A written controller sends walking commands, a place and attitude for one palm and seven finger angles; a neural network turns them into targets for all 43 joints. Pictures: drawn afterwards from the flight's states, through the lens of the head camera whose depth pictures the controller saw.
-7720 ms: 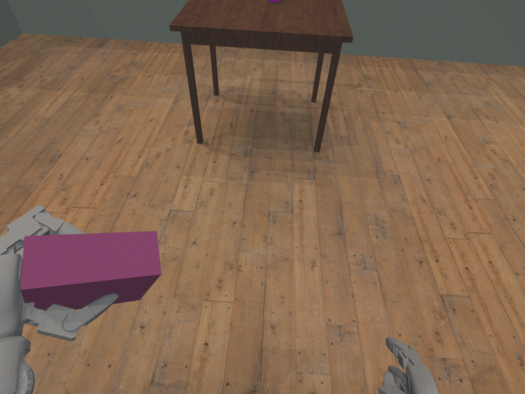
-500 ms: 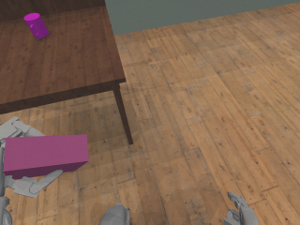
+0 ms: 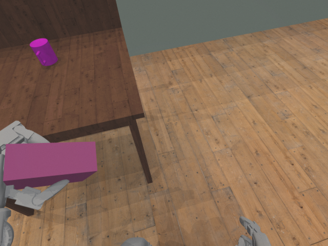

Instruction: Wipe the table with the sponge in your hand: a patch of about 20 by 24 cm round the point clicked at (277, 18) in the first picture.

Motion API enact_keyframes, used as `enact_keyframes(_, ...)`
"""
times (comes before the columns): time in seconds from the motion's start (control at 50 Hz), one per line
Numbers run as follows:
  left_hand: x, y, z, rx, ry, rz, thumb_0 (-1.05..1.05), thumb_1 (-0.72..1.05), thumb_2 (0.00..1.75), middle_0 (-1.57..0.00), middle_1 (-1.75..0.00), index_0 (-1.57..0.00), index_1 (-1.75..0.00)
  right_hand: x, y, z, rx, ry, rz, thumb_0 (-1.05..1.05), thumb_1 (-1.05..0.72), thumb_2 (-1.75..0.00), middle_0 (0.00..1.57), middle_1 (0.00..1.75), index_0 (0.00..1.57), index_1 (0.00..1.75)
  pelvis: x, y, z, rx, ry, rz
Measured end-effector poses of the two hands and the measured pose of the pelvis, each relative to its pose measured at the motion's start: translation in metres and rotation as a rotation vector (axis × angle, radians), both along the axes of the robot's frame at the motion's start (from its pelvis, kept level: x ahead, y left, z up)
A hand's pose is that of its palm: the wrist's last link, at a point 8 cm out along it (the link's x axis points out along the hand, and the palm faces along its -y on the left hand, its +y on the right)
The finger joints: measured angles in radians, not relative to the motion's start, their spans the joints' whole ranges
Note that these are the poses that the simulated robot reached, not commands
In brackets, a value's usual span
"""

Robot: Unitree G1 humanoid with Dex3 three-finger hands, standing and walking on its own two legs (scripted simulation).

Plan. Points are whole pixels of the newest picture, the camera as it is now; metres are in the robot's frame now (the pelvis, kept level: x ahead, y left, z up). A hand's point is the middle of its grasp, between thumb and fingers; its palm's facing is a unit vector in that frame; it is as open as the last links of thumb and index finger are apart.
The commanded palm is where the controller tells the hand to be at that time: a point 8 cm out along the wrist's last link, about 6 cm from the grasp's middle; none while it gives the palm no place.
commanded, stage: take the last steps up to it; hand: left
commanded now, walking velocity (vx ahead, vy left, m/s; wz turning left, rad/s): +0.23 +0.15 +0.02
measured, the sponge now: (64, 165) +0.23 +0.20 +0.16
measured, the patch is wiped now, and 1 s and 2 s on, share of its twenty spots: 0.00 0.00 0.00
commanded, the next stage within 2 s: come to a stop and stand still in 0.46 s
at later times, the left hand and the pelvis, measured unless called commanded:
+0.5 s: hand (30, 115) +0.32 +0.29 +0.19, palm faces +0.35 -0.82 -0.45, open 9.6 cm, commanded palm +0.26 +0.34 +0.19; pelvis +0.09 +0.06 +0.01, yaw -1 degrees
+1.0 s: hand (29, 109) +0.34 +0.31 +0.18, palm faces +0.33 -0.82 -0.46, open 9.6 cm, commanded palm +0.29 +0.36 +0.19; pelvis +0.12 +0.08 +0.01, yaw -2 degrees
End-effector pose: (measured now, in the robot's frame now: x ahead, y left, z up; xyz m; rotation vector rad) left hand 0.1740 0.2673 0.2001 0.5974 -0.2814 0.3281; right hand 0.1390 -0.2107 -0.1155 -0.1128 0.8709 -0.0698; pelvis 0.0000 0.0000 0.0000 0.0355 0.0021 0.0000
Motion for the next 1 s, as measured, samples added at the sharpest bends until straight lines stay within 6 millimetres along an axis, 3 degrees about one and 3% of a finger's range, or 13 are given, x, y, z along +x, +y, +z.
enact_keyframes(0.2, 0.043, 0.022, -0.005, -0.039, 0.052, 0.001, 0.0, -0.45, 1.0, -0.8, -1.34, -0.79, -1.35, 0.051, -0.02, 0.04, -0.137, -0.02, -0.013, 0.02, -0.9, -0.9, 0.2, 0.3, 0.2, 0.3, 0.041, 0.021, 0.018, 0.023, 0.011, 0.009)
enact_keyframes(0.3, 0.07, 0.046, -0.003, -0.021, -0.057, -0.062, 0.0, -0.45, 1.0, -0.8, -1.34, -0.79, -1.35, 0.085, -0.007, 0.049, -0.201, -0.11, -0.059, 0.02, -0.9, -0.9, 0.19, 0.3, 0.2, 0.3, 0.066, 0.049, 0.001, -0.006, -0.002, -0.017)
enact_keyframes(0.38, 0.095, 0.067, -0.005, -0.026, -0.092, -0.056, 0.0, -0.45, 1.0, -0.8, -1.34, -0.79, -1.35, 0.102, 0.022, 0.05, -0.146, -0.149, -0.08, 0.01, -0.9, -0.9, 0.19, 0.3, 0.19, 0.3, 0.074, 0.057, 0.0, -0.011, -0.006, -0.019)
enact_keyframes(0.44, 0.104, 0.071, -0.001, -0.038, -0.078, -0.051, 0.0, -0.45, 1.0, -0.8, -1.34, -0.79, -1.35, 0.108, 0.045, 0.051, -0.083, -0.156, -0.067, 0.01, -0.9, -0.9, 0.19, 0.3, 0.19, 0.3, 0.082, 0.061, 0.005, -0.025, 0.006, -0.023)
enact_keyframes(0.54, 0.103, 0.059, 0.009, -0.026, -0.038, -0.071, 0.0, -0.45, 1.0, -0.8, -1.34, -0.79, -1.35, 0.11, 0.07, 0.039, -0.008, -0.127, -0.034, 0.01, -0.9, -0.9, 0.2, 0.3, 0.2, 0.3, 0.096, 0.062, 0.009, -0.028, 0.017, -0.023)
enact_keyframes(0.68, 0.116, 0.061, -0.004, -0.031, 0.029, 0.019, 0.0, -0.45, 1.0, -0.8, -1.34, -0.79, -1.35, 0.113, 0.063, 0.008, 0.007, -0.027, -0.001, 0.01, -0.9, -0.9, 0.2, 0.3, 0.2, 0.31, 0.112, 0.057, 0.003, -0.013, 0.002, -0.017)
enact_keyframes(0.78, 0.132, 0.064, -0.014, -0.093, 0.059, 0.032, 0.0, -0.45, 1.0, -0.8, -1.34, -0.79, -1.35, 0.118, 0.045, 0.024, -0.066, -0.011, -0.019, 0.02, -0.9, -0.9, 0.2, 0.3, 0.2, 0.3, 0.117, 0.061, 0.012, 0.01, -0.004, -0.017)
enact_keyframes(0.88, 0.135, 0.067, -0.01, -0.083, 0.015, -0.062, 0.0, -0.45, 1.0, -0.8, -1.34, -0.79, -1.35, 0.131, 0.034, 0.046, -0.168, -0.078, -0.06, 0.02, -0.9, -0.9, 0.2, 0.3, 0.2, 0.3, 0.121, 0.076, 0.007, -0.019, -0.006, -0.021)
enact_keyframes(1.0, 0.133, 0.088, -0.005, -0.045, -0.01, -0.067, 0.0, -0.45, 1.0, -0.8, -1.34, -0.79, -1.35, 0.136, 0.048, 0.061, -0.167, -0.131, -0.068, 0.01, -0.9, -0.9, 0.19, 0.3, 0.19, 0.3, 0.119, 0.083, 0.01, -0.025, -0.002, -0.035)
